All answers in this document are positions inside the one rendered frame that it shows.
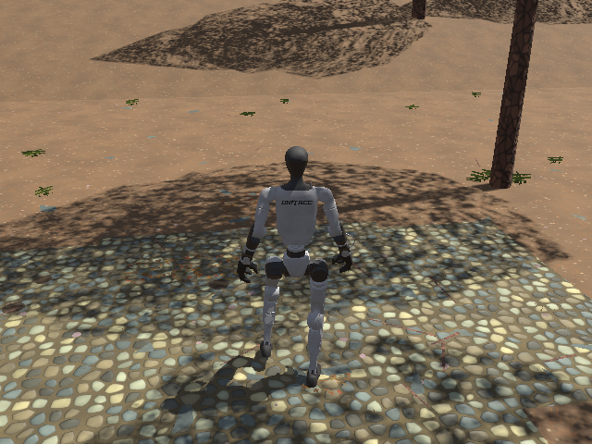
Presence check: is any right robot hand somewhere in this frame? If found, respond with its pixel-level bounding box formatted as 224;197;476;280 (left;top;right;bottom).
332;253;353;273

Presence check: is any robot right upper arm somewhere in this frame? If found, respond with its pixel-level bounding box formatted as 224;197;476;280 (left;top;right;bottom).
316;187;342;237

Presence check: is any left robot hand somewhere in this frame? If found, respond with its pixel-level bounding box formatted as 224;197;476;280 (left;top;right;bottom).
237;260;258;283

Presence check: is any robot left thigh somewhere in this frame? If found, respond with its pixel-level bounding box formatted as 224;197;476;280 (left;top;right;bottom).
265;256;284;302

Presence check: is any robot left upper arm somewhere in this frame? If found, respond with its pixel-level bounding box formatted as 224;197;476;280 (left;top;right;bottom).
252;187;278;239

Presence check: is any robot right forearm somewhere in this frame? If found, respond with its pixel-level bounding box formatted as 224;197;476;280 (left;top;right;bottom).
333;222;351;257

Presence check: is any robot left shin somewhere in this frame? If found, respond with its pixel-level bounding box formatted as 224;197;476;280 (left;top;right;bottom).
263;286;277;346

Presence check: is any robot left forearm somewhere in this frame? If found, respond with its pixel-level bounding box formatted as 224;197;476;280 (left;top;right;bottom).
240;224;260;265

